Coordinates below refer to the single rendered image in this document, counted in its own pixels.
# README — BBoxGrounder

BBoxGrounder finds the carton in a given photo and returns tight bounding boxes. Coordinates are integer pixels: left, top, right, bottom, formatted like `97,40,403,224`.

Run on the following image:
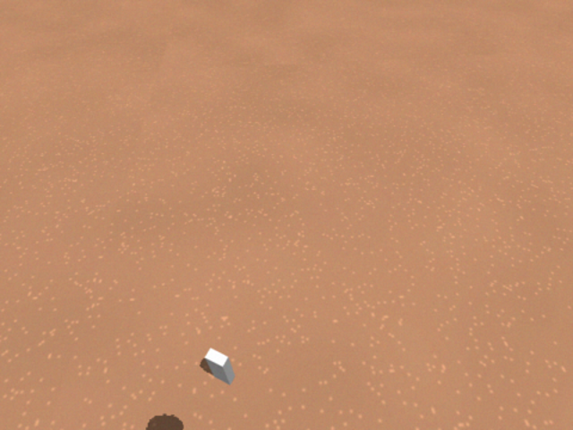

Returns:
205,348,235,385

